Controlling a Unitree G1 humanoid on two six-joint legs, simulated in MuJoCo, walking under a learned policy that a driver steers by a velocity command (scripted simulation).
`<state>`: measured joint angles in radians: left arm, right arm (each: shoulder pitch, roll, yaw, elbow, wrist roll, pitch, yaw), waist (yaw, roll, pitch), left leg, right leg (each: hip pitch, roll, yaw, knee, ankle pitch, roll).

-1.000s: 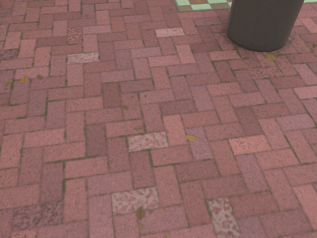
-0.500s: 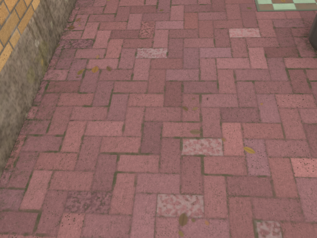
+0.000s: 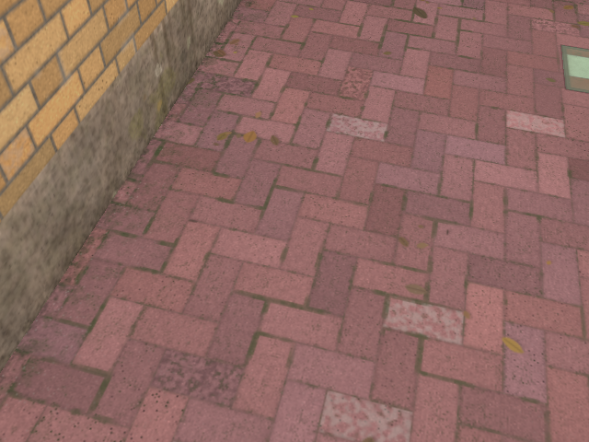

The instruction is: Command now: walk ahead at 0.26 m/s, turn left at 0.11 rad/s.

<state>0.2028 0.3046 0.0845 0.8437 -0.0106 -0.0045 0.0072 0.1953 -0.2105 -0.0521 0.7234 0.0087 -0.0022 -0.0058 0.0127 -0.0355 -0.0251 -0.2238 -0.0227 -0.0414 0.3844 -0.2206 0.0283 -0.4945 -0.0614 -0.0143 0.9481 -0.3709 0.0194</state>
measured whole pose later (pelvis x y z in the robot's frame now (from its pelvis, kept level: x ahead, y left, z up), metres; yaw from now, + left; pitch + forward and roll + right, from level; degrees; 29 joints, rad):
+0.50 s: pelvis +0.12 -0.07 +0.00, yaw -1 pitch +2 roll +1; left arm 0.30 0.21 0.03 0.89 0.01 -0.04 0.02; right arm 0.14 -0.25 -0.08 0.81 0.00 -0.02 -0.02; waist 0.03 0.04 0.02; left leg -0.54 0.05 -0.04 0.76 -0.15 -0.04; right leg -0.13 0.04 -0.04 0.31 -0.22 -0.08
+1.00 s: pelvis +0.21 -0.05 -0.02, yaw -2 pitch +1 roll +1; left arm 0.30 0.24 0.06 0.98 -0.01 -0.05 0.01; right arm 0.11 -0.24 -0.08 0.90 0.02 -0.05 0.00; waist 0.04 0.00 0.01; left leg -0.42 0.00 0.03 0.77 -0.39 0.02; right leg -0.05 0.03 -0.01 0.47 -0.44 -0.06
